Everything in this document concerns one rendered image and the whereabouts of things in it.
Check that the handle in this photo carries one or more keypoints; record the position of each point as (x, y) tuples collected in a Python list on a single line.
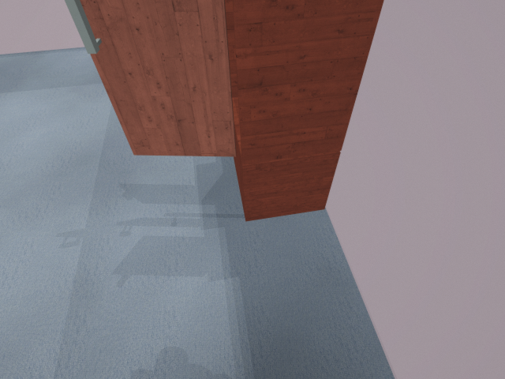
[(83, 27)]

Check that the cupboard door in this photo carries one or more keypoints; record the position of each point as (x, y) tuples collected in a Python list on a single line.
[(166, 69)]

